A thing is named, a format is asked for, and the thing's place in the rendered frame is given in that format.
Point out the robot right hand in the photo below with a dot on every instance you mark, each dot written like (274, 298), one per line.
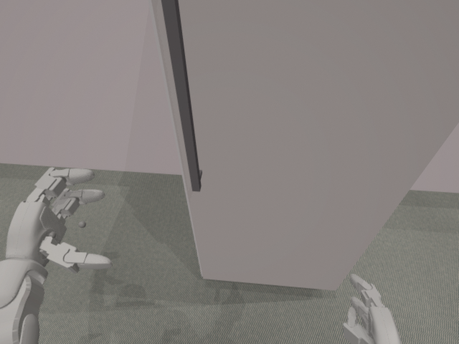
(378, 321)

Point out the fridge door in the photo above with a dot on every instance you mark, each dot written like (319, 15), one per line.
(312, 120)

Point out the robot left hand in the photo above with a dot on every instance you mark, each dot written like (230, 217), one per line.
(33, 221)

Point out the handle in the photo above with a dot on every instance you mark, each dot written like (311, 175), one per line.
(176, 47)

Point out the left robot forearm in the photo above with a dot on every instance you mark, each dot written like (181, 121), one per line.
(21, 295)

